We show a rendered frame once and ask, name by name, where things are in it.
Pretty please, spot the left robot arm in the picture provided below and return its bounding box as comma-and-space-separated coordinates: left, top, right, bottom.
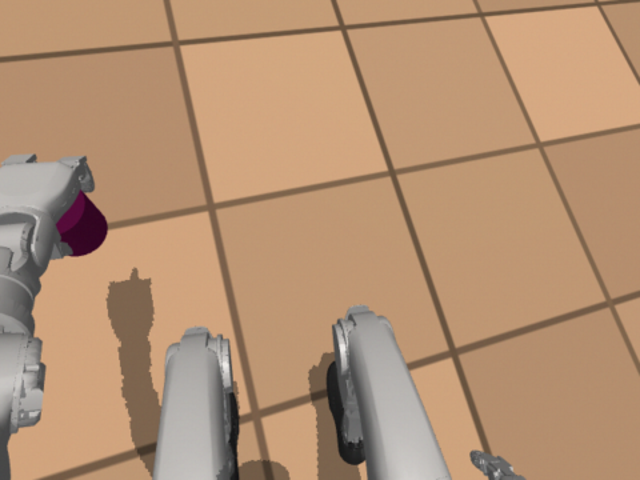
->
0, 206, 57, 480

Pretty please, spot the mug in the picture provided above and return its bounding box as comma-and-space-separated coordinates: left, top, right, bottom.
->
56, 189, 108, 256

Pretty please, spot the left robot hand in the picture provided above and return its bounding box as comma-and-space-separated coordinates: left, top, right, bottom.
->
0, 154, 95, 260

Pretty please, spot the right robot foot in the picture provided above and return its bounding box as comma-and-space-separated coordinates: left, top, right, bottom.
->
326, 361, 365, 465

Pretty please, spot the right robot hand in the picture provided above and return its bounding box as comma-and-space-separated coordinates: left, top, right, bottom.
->
470, 450, 526, 480

